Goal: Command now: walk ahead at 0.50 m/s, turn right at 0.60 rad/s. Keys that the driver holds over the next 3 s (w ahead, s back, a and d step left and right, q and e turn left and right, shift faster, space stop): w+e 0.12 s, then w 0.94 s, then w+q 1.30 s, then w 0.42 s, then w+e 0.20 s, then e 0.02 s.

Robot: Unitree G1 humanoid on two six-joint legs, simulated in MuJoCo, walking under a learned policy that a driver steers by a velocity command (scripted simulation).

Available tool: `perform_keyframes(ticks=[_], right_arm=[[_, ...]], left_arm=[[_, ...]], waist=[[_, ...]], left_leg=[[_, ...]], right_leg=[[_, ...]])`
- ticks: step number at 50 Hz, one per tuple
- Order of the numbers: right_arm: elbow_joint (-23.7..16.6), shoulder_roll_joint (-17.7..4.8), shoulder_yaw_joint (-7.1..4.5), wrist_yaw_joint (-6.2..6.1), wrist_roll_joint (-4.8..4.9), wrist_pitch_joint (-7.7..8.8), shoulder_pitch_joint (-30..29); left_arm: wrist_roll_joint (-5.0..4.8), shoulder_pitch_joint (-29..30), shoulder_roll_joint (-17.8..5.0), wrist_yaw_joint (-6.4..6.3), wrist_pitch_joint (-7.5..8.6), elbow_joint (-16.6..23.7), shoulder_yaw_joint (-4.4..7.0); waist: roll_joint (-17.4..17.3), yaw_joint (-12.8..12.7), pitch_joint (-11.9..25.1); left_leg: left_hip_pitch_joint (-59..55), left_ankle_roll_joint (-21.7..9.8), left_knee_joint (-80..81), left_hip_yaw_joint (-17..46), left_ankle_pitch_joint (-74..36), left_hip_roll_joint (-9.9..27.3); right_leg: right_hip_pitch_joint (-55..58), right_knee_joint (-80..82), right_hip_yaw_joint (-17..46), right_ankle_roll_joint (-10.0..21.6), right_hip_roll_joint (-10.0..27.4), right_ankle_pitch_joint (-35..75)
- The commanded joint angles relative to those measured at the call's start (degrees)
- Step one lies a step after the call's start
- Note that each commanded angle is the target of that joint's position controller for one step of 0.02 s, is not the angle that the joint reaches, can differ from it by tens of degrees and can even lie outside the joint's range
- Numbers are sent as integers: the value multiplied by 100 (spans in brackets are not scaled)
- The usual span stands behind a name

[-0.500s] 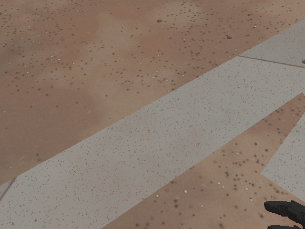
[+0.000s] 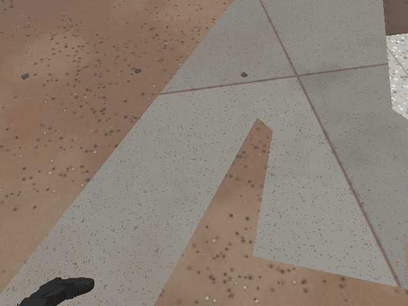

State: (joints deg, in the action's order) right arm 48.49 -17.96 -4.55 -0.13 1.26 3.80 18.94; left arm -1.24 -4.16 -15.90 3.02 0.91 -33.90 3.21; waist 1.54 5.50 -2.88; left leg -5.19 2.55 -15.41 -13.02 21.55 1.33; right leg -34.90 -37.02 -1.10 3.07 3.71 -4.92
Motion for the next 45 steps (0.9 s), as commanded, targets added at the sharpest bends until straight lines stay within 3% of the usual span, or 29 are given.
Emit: perform_keyframes(ticks=[1,2,3,4,5,6,7,8,9,11,15,18,21,24,26,27,28,29,30,31,32,33,34,35,38,40,45], right_arm=[[-346,-1243,-304,-69,97,-47,-286],[-378,-1118,-249,-95,86,-61,-302],[-509,-594,-62,-84,-189,-29,-65],[-872,-208,118,-7,-202,144,165],[-909,-810,-13,71,8,317,-503],[-1046,-848,-12,102,137,403,-858],[-957,-736,17,62,48,420,-815],[-869,-745,-8,27,-94,381,-741],[-832,-746,-16,42,-113,316,-593],[-737,-618,-1,49,-162,206,-456],[-898,-348,92,44,-190,131,-1114],[-1006,-231,146,105,-131,173,-1658],[-1147,-252,155,187,-71,222,-2102],[-1271,-334,133,278,-81,268,-2257],[-1250,-406,103,302,-85,283,-2043],[-1180,-503,51,284,-94,290,-1716],[-988,-681,-55,244,-108,296,-1016],[-821,-975,-141,205,-168,296,-49],[-683,-1462,-283,191,-211,253,592],[-579,-1001,-167,226,-77,231,786],[-628,-724,-72,196,-32,209,375],[-709,-618,-24,170,-75,168,-70],[-731,-505,28,176,-135,148,-353],[-749,-415,67,176,-193,176,-508],[-675,-424,68,179,-148,239,-577],[-580,-616,11,145,-121,253,-488],[-363,-746,-14,70,-38,164,-59]], left_arm=[[28,-541,-788,9,26,342,339],[7,-1548,-1097,-64,-10,64,527],[-44,-2232,-1592,-194,-68,-89,657],[-63,-1883,-1946,-160,31,131,635],[-26,-1924,-1386,-107,116,168,485],[17,-1760,-1179,-105,191,104,407],[29,-1397,-1014,-109,230,97,342],[67,-1069,-803,-131,242,133,270],[144,-904,-770,-157,257,182,238],[131,-871,-731,-190,310,75,216],[103,-1170,-863,-294,347,-214,230],[71,-1396,-908,-318,341,-406,225],[34,-1701,-961,-315,330,-637,235],[29,-1900,-988,-339,257,-820,257],[27,-1882,-1035,-365,201,-883,279],[29,-1793,-1078,-372,179,-881,287],[50,-1702,-1028,-376,153,-870,255],[128,-1669,-828,-387,150,-766,155],[82,-2477,-316,-351,251,-726,2],[36,-2333,-507,-328,342,-780,6],[-91,-1717,-929,-297,379,-645,121],[-81,-1277,-935,-296,400,-519,109],[20,-1041,-867,-299,403,-468,116],[59,-1133,-803,-303,375,-498,138],[81,-1440,-507,-325,256,-647,92],[119,-1069,-439,-338,260,-507,45],[91,-61,-239,-239,377,-315,-35]], waist=[[-699,-805,497],[-531,-1323,1000],[596,-1365,1508],[1588,-831,2380],[630,-1263,2237],[464,-1186,1425],[-119,-877,957],[-134,-674,735],[131,-513,659],[120,-422,616],[76,-632,303],[149,-880,153],[167,-1063,-66],[219,-1057,-121],[340,-909,-21],[407,-708,183],[336,-326,663],[87,89,1504],[-1317,-70,2436],[-1583,77,2579],[-1067,95,1586],[-607,-41,970],[-375,-195,477],[-534,-399,342],[-610,-622,330],[-590,-563,159],[-461,-190,64]], left_leg=[[116,-782,-1347,197,-5939,1374],[792,-595,-2632,52,-5700,1167],[2488,-339,-4551,63,-2221,792],[4531,-106,-6303,1097,1322,-371],[5148,-216,-6538,1887,973,-45],[5328,-335,-6245,1784,467,151],[5002,-327,-5712,1766,14,420],[4611,-276,-5259,1750,-261,600],[4229,-221,-5124,1758,-413,687],[3959,-67,-4763,1639,-584,692],[4191,109,-3448,1539,-1859,620],[3947,61,-2330,1461,-2854,420],[3987,-59,-1780,1469,-3015,304],[4228,-287,-1420,1500,-2458,223],[3906,-456,-1300,1405,-1967,111],[3376,-574,-1233,1252,-1766,-53],[2350,-751,-1119,1097,-1949,-187],[660,-1105,-1433,1734,-2310,474],[-1664,-2071,-1223,4265,-1334,1862],[-1903,-2143,-354,5623,-261,2098],[-1172,-1838,-201,4906,334,1939],[-279,-1655,-59,4217,110,1728],[539,-1613,162,3735,-372,1508],[1037,-1585,312,3418,-873,1343],[1542,-1634,651,2690,-1693,1087],[1572,-1730,786,2408,-2303,1131],[1404,-1403,808,1705,-2433,807]], right_leg=[[1317,257,-517,407,-590,-551],[2817,551,-455,635,-782,-210],[4563,520,1247,1035,330,73],[5913,1590,4672,2205,1516,-1577],[5728,2054,4561,1896,1482,-1980],[5012,2084,3777,1662,1297,-1653],[4117,2088,3099,1462,1077,-934],[3479,2152,2582,1350,888,-260],[2996,2254,2377,1363,810,292],[2575,2414,1936,1384,685,1000],[2422,2611,1265,1192,437,1272],[2449,2656,1044,978,327,689],[2788,2597,1200,971,544,373],[3514,2240,1401,899,851,798],[3780,1952,1444,779,929,1485],[3805,1574,1366,697,840,2400],[3665,755,1137,562,566,3208],[2797,-629,916,362,274,2503],[504,-2951,517,-147,-691,-311],[-413,-3621,1073,-154,-856,-2790],[-906,-3935,1061,-109,-466,-2480],[-877,-3706,783,-82,-153,-1967],[-732,-3304,656,-95,34,-1619],[-384,-3002,674,-116,212,-1367],[-21,-2533,530,-257,314,-1052],[-264,-1875,480,-404,403,-598],[90,-11,208,-417,156,995]])
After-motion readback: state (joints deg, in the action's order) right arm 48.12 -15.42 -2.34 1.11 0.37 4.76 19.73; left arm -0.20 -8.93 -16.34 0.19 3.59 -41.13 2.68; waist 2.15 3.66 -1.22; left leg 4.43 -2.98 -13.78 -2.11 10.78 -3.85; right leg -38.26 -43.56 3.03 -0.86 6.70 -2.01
